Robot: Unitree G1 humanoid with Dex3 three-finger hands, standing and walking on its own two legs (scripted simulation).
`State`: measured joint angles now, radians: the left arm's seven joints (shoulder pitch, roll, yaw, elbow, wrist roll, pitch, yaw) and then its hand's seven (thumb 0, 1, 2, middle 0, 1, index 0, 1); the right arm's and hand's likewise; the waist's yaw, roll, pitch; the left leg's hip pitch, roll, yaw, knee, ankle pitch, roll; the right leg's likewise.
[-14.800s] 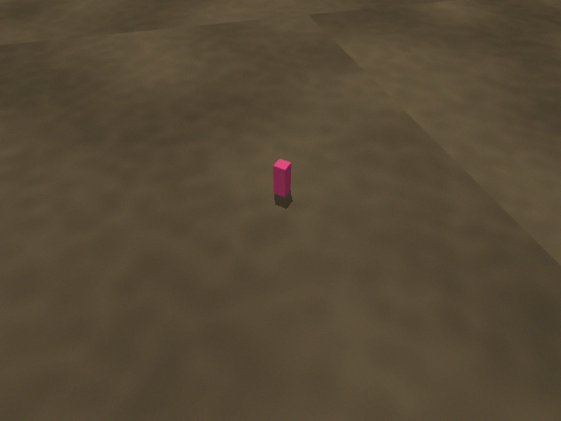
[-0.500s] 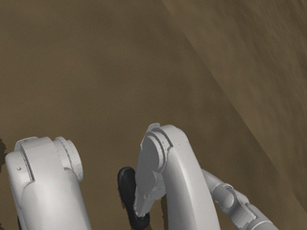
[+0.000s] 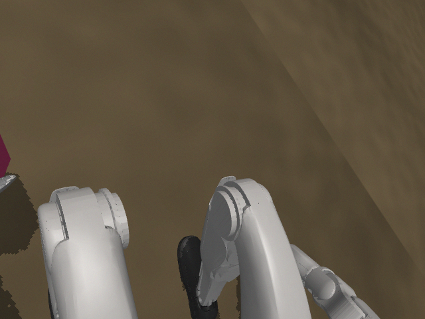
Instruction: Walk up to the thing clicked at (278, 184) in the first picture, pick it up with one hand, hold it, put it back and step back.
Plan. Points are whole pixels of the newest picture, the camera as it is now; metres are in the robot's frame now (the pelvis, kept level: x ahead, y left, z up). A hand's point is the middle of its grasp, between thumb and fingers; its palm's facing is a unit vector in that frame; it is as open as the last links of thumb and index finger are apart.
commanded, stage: settle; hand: left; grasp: from the side
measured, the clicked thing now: out of the picture +0.38 +0.32 -0.15
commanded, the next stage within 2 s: hold in 0.28 s
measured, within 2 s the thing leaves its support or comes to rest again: neither
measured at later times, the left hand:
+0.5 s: hand out of the picture +0.34 +0.32 -0.02, palm faces +0.43 -0.90 -0.05, open 11.7 cm
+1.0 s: hand out of the picture +0.34 +0.28 +0.16, palm faces +0.38 -0.92 -0.03, open 11.9 cm
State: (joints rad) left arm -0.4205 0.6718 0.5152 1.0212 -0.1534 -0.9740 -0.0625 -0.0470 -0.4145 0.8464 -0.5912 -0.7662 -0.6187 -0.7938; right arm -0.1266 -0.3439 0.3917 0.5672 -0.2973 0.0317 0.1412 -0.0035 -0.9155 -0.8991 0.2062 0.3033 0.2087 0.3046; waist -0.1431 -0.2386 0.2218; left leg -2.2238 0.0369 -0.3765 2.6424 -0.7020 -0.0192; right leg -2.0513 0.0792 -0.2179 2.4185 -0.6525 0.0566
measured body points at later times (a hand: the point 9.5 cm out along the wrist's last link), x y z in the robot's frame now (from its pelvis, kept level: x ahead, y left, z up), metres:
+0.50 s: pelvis +0.01 -0.02 +0.03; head +0.19 +0.11 +0.43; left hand +0.31 +0.37 -0.01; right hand +0.25 -0.23 -0.06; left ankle +0.08 +0.13 -0.25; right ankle +0.13 -0.13 -0.25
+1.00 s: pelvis +0.03 -0.02 +0.15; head +0.20 +0.05 +0.56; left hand +0.31 +0.33 +0.17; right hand +0.27 -0.23 +0.03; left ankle +0.08 +0.13 -0.25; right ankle +0.13 -0.13 -0.25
